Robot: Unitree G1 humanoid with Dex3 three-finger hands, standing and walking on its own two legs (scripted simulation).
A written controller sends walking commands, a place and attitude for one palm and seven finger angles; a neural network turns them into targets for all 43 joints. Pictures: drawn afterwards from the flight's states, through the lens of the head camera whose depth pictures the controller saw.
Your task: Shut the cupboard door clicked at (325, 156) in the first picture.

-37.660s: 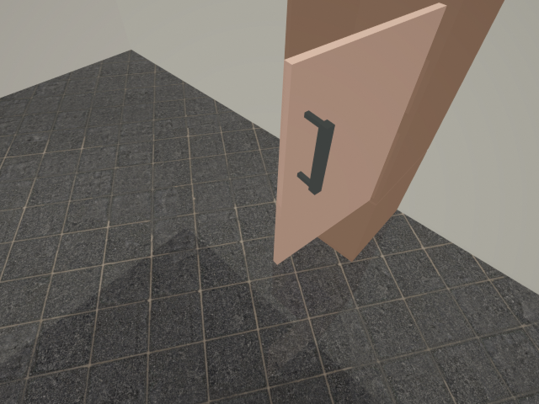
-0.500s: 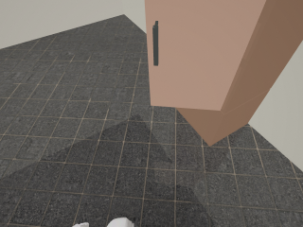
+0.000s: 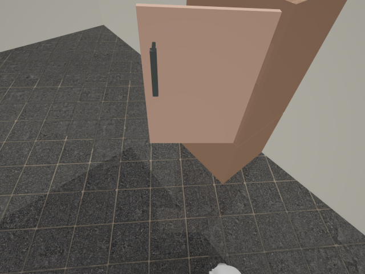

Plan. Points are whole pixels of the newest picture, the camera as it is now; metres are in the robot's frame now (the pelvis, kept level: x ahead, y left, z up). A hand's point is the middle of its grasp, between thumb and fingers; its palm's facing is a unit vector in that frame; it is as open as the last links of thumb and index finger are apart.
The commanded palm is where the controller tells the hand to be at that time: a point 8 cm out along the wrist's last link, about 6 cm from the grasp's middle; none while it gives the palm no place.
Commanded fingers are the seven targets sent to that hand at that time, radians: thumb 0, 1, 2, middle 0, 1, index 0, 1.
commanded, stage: take the last steps up to it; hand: left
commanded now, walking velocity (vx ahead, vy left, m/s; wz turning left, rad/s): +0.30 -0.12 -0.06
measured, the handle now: (154, 70) +0.68 +0.11 +0.06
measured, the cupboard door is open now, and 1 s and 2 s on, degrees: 53 53 53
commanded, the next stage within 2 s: come to a stop and stand still in 0.44 s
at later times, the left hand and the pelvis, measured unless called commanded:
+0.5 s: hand (147, 270) +0.17 +0.09 -0.19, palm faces +0.06 -0.98 -0.16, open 7.3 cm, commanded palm none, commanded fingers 0.00 0.90 0.90 -0.20 -0.30 -0.20 -0.30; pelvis +0.17 -0.08 -0.01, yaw +2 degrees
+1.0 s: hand (154, 233) +0.26 +0.08 -0.19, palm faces +0.06 -0.96 -0.28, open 7.4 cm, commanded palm none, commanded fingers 0.00 0.90 0.90 -0.20 -0.30 -0.20 -0.30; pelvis +0.23 -0.12 -0.02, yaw +1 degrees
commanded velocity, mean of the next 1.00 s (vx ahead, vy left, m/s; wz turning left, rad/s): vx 0.02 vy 0.00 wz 0.02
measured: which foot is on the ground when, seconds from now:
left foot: down 0.00-0.14, up 0.16-0.52, down 0.54-0.96, up 0.98-1.00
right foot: up 0.00-0.12, down 0.14-0.56, up 0.58-0.94, down 0.96-1.00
